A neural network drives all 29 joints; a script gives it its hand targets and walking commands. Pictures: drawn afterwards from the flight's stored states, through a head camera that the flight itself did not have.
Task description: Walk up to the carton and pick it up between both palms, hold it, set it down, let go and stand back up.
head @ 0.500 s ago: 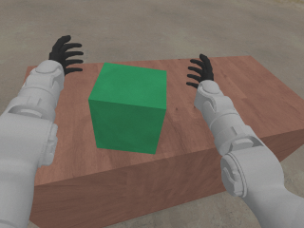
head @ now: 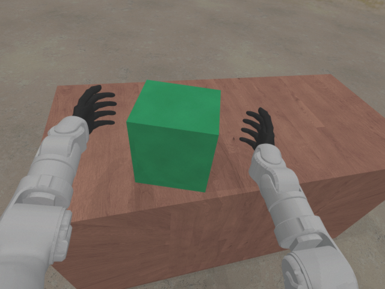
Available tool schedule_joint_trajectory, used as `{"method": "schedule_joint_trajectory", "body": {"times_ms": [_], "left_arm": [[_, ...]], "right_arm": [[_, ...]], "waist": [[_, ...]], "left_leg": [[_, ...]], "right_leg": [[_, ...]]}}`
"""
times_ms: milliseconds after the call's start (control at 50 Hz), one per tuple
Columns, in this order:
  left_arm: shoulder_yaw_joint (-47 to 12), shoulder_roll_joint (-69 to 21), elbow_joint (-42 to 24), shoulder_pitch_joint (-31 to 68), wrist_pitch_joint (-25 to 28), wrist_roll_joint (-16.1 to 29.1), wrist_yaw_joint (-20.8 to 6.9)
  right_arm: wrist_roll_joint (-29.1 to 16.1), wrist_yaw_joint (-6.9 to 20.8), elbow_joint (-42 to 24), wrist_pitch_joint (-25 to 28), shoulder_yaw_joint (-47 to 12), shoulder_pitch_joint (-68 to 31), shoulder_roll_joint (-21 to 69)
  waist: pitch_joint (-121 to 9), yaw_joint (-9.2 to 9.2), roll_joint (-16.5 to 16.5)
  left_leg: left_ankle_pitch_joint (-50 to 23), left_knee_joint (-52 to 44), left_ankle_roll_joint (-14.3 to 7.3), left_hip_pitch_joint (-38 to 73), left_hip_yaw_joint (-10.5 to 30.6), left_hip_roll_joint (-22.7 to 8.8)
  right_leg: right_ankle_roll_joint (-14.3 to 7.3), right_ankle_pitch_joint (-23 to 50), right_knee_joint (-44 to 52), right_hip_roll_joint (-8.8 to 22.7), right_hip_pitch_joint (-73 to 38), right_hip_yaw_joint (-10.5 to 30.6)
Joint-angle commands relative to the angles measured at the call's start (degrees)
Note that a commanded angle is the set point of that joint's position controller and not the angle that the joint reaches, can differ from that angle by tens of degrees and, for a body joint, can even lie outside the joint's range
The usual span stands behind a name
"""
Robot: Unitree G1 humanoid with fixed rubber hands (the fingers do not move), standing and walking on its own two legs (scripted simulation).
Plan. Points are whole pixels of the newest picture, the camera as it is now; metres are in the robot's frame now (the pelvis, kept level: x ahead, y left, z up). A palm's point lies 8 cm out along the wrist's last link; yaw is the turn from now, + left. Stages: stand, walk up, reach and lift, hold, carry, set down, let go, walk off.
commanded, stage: set down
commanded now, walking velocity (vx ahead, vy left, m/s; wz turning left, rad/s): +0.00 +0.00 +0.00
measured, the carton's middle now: (176, 137) +0.50 +0.02 +0.03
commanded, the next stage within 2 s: none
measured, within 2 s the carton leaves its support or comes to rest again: neither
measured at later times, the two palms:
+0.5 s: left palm (68, 138) +0.40 +0.25 +0.12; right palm (255, 161) +0.35 -0.14 +0.11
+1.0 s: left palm (51, 197) +0.30 +0.27 +0.07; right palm (264, 204) +0.27 -0.15 +0.07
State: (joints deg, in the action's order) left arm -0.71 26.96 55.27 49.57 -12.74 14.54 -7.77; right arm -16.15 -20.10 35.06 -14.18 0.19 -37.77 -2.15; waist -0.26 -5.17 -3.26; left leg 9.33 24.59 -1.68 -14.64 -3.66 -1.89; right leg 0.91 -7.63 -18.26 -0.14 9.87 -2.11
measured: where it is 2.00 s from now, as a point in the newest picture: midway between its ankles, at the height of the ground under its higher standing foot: outside the picture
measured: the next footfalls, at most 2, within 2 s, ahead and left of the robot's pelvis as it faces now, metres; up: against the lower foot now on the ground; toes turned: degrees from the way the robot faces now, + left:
none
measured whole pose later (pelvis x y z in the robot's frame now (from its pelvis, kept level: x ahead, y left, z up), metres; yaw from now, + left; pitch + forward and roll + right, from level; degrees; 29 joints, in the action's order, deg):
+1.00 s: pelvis +0.03 +0.01 +0.00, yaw -1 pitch -6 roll -2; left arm 5.2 24.0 5.8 2.4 -15.5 13.6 -9.8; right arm -12.8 -19.1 -3.6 -12.8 -3.8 6.7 -0.8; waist 4.8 3.1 -2.1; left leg 12.3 23.5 -1.7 -5.4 -5.0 -1.6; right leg 1.3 -9.6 -16.5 0.0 1.0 -0.1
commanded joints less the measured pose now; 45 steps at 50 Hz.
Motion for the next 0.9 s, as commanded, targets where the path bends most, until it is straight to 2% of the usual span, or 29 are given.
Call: {"method": "schedule_joint_trajectory", "body": {"times_ms": [0,160,200,220,240,280,320,360,420,520,600,700,840,860,880], "left_arm": [[1.5,9.1,-13.0,21.9,1.9,0.5,0.5],[1.6,7.6,-20.3,13.8,-0.3,0.1,0.2],[1.7,7.4,-23.1,11.7,-1.0,0.7,0.2],[0.8,11.6,-14.1,24.9,-0.4,2.4,-0.3],[0.2,9.6,-14.1,20.7,0.3,3.5,0.0],[-0.1,9.4,-19.9,17.4,0.9,2.9,0.9],[1.6,8.4,-20.4,13.2,0.6,1.5,0.4],[3.7,7.8,-23.7,8.6,-1.0,-0.4,-0.7],[6.2,7.1,-30.2,2.9,-4.5,-2.0,-1.6],[9.1,6.6,-40.6,-5.2,-8.5,-3.3,-1.7],[9.6,6.7,-46.5,-10.1,-8.1,-2.6,-1.7],[9.2,7.2,-50.6,-15.9,-5.1,-1.0,-1.8],[8.8,7.7,-53.1,-24.7,-1.6,0.2,-2.1],[8.1,5.4,-55.4,-33.3,-1.3,0.0,-1.9],[8.9,5.5,-57.4,-36.5,-1.1,-0.6,-1.9]], "right_arm": [[1.2,0.3,-10.7,1.4,2.5,-19.3,-4.6],[1.3,0.4,-13.9,0.2,3.3,-12.8,-5.2],[1.5,0.6,-16.5,0.1,3.6,-11.6,-5.3],[3.7,-0.2,-12.5,-1.5,7.5,-22.0,-4.2],[3.7,-0.3,-12.7,-2.0,6.9,-20.5,-2.4],[3.4,-0.3,-15.7,-1.0,5.2,-15.7,-2.5],[2.6,-0.2,-15.6,-0.6,4.3,-11.1,-2.1],[1.7,-0.7,-17.4,-0.5,3.3,-6.2,-2.7],[1.1,-1.6,-22.6,-0.9,2.7,-1.7,-3.2],[1.6,-1.7,-32.5,-1.3,2.1,5.1,-3.0],[1.7,-1.2,-38.3,-1.0,1.1,10.9,-2.5],[1.6,-0.4,-42.0,-0.4,0.1,18.3,-1.7],[3.0,-0.5,-45.2,0.2,-0.8,27.0,-0.3],[3.2,0.2,-45.9,1.4,-2.1,33.6,-0.9],[3.0,0.7,-46.9,2.4,-2.5,36.3,-1.2]], "waist": [[-22.9,0.24,9.8],[-17.2,0.9,10.7],[-17.3,1.05,9.3],[-12.6,-2.83,9.0],[-12.3,-1.28,6.9],[-16.1,0.44,8.4],[-19.3,1.27,10.0],[-19.9,2.03,10.8],[-17.5,2.98,10.1],[-13.2,4.42,8.5],[-11.8,5.04,8.3],[-10.8,5.59,9.3],[-8.1,6.43,9.3],[-11.1,7.58,8.1],[-11.9,7.96,8.0]], "left_leg": [[-1.2,-3.3,1.6,11.1,0.8,0.4],[-1.1,-3.9,2.5,12.4,1.7,-0.5],[-2.3,-3.9,2.6,13.3,2.0,-0.6],[6.7,-4.1,1.2,6.4,0.9,1.7],[8.7,-5.2,0.3,5.2,1.0,1.0],[7.3,-5.4,0.8,6.5,0.8,0.3],[-2.4,-3.7,2.2,11.7,1.0,-0.3],[-10.9,-1.9,3.5,16.5,1.3,-0.3],[-15.6,-1.1,4.2,18.9,1.1,-0.1],[-16.9,-1.2,4.2,18.3,0.4,0.3],[-15.9,-1.6,4.0,17.6,0.2,0.2],[-12.7,-2.7,3.6,16.7,0.4,-0.5],[-8.3,-4.0,2.8,14.7,0.8,-1.2],[-13.7,-3.4,3.4,17.9,1.5,-1.3],[-18.3,-2.3,3.8,20.4,1.7,-1.1]], "right_leg": [[-1.8,3.3,0.6,-1.1,-4.1,-0.7],[-2.3,1.5,0.8,-1.4,-3.6,-1.1],[-2.3,1.7,0.9,-1.5,-3.6,-1.3],[-1.6,-3.7,1.8,-0.2,-0.3,-0.5],[-1.6,-5.2,0.5,-0.3,-2.1,-0.9],[-1.8,-4.1,-0.2,-0.5,-3.5,-1.0],[-2.4,3.0,-0.1,-1.0,-5.5,-0.7],[-2.4,6.5,0.7,-1.7,-6.4,-0.4],[-1.9,7.7,1.8,-2.4,-7.0,-0.3],[-1.5,7.3,2.8,-2.8,-7.7,-0.3],[-1.7,6.7,3.0,-2.3,-7.6,0.4],[-2.5,4.2,3.1,-1.0,-7.2,1.7],[-3.2,1.0,3.3,0.5,-6.9,3.0],[-3.1,4.7,2.4,-0.2,-7.3,1.4],[-3.0,7.2,2.6,-0.4,-6.8,1.3]]}}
